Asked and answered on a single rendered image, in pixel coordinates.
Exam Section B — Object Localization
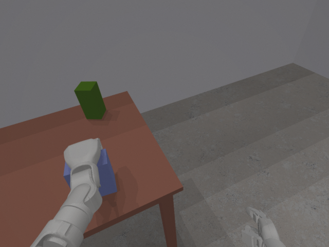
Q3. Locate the robot left hand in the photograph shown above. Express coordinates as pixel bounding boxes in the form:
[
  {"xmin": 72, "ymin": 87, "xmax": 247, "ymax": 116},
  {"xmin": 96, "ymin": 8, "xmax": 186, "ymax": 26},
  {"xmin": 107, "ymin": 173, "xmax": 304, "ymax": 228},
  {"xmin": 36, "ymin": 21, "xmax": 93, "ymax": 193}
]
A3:
[{"xmin": 64, "ymin": 138, "xmax": 103, "ymax": 187}]

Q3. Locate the robot right hand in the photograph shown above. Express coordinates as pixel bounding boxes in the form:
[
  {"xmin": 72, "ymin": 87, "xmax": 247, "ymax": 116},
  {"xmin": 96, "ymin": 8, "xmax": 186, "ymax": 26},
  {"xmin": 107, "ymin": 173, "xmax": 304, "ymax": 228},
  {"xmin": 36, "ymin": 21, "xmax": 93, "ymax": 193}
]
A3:
[{"xmin": 242, "ymin": 207, "xmax": 280, "ymax": 247}]

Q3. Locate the table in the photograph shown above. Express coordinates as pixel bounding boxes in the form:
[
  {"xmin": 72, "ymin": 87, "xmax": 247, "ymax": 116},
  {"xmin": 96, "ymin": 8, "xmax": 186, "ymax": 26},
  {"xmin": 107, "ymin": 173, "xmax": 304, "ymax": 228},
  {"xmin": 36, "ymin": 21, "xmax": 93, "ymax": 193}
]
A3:
[{"xmin": 0, "ymin": 91, "xmax": 184, "ymax": 247}]

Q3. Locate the sponge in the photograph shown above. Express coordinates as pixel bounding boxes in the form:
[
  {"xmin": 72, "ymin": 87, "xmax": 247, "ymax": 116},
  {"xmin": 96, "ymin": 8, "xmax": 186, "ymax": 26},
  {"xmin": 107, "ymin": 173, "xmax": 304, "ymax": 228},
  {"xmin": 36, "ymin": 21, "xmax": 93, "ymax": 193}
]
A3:
[{"xmin": 63, "ymin": 149, "xmax": 117, "ymax": 196}]

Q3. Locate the robot left forearm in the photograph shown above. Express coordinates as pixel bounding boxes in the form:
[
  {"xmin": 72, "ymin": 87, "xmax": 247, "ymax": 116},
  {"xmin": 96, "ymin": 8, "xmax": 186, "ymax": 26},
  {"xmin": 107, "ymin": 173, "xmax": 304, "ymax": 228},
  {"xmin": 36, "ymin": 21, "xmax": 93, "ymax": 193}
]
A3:
[{"xmin": 30, "ymin": 162, "xmax": 102, "ymax": 247}]

